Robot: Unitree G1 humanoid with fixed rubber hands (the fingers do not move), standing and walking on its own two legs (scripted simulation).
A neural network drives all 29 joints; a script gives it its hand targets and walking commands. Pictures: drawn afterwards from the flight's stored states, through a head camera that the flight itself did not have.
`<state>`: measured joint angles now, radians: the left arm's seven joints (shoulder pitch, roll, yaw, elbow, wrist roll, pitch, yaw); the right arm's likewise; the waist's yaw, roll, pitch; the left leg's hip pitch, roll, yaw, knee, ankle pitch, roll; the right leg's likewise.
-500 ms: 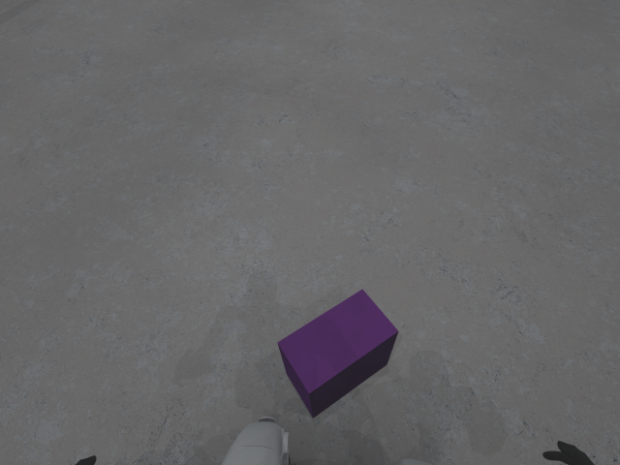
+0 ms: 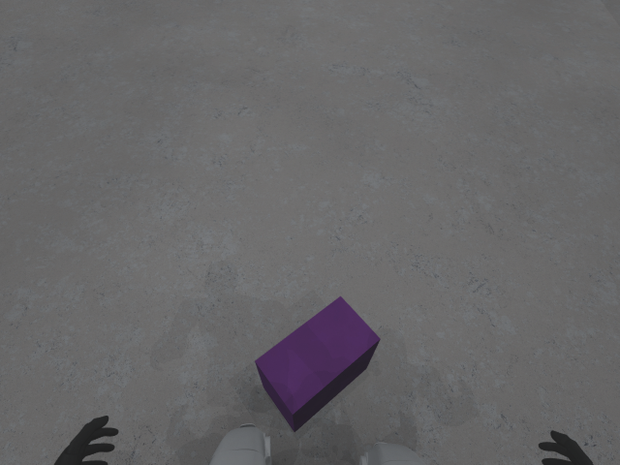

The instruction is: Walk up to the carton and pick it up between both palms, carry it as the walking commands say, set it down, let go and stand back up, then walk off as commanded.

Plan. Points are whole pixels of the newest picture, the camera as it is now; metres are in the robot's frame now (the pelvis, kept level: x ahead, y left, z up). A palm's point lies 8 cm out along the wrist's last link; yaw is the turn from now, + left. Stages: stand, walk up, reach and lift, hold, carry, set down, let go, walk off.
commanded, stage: walk up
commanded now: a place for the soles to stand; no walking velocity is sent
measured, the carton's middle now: (317, 365) +0.40 +0.00 -0.60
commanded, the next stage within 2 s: none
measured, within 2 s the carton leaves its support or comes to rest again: neither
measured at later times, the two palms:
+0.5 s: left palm out of the picture +0.11 +0.30 -0.08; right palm out of the picture +0.08 -0.34 -0.08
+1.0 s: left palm (144, 412) +0.18 +0.24 -0.08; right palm out of the picture +0.02 -0.49 -0.05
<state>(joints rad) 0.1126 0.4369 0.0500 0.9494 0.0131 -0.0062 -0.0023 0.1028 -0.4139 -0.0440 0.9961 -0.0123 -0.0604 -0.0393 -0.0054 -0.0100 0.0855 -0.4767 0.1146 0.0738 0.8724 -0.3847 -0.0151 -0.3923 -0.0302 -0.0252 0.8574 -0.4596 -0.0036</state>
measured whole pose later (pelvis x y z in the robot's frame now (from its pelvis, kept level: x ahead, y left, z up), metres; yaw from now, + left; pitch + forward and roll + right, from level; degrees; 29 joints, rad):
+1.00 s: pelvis +0.01 -0.10 -0.01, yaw +7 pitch -1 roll +1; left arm 0.02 0.51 0.15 0.69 0.07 0.09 -0.13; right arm 0.39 -0.50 -0.10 0.97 -0.04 -0.09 -0.12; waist -0.07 -0.11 0.11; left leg -0.48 0.13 -0.09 0.82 -0.35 -0.05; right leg -0.52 -0.08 0.07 0.93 -0.47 -0.02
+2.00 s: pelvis +0.10 -0.27 -0.01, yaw +40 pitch -2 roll +2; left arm 0.23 0.47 0.09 0.87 0.00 -0.02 0.03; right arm 0.16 -0.45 -0.08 0.86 -0.03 -0.02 0.01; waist 0.03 0.01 0.12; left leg -0.43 -0.02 0.01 0.88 -0.42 0.01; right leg -0.45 -0.17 -0.08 1.01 -0.55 0.02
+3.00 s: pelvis +0.11 -0.26 +0.04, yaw +44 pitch -2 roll +0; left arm 0.05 0.38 0.02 1.11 0.01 -0.04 0.01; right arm 0.04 -0.38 -0.04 1.09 0.00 0.02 0.01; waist 0.02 0.02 0.08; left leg -0.24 -0.02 -0.07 0.52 -0.24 0.00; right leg -0.19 -0.09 -0.08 0.50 -0.26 0.05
